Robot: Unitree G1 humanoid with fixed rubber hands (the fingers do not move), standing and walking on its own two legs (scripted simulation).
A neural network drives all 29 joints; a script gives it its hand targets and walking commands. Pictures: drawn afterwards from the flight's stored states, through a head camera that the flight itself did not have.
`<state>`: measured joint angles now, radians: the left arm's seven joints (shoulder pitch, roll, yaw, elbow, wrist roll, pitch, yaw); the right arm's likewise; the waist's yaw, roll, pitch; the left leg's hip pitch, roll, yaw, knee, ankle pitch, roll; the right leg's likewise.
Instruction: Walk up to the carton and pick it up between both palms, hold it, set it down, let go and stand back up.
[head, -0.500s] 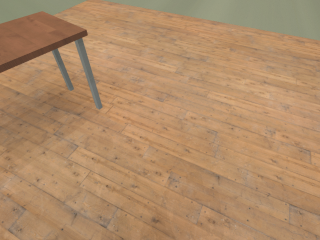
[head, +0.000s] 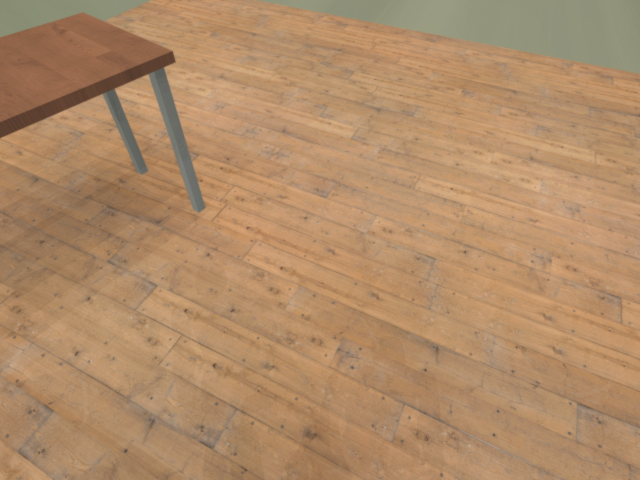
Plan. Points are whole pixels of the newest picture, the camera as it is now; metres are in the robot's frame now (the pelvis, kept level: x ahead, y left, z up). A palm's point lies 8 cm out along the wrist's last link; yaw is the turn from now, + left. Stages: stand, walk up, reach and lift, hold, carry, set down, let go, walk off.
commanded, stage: walk up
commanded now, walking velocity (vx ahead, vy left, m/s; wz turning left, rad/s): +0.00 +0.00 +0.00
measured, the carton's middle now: out of the picture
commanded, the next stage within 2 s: none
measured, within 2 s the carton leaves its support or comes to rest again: neither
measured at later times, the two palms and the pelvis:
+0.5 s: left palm out of the picture +0.04 +0.39 -0.18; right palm (365, 382) +0.27 -0.06 -0.11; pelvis +0.06 +0.14 -0.04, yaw +22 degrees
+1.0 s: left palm out of the picture +0.22 +0.55 -0.11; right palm (250, 348) +0.34 +0.12 -0.12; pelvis +0.20 +0.30 -0.01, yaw +43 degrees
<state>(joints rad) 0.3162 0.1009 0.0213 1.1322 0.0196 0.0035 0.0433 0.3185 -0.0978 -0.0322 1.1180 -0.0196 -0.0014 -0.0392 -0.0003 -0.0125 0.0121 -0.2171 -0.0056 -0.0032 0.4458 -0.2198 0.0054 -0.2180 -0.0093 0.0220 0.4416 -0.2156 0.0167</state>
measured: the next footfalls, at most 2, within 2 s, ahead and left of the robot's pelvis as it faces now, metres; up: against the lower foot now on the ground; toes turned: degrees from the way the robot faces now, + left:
left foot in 0.46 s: +0.15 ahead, +0.27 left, +0.00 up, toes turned +25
right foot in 1.06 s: +0.41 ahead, +0.36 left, +0.00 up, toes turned +43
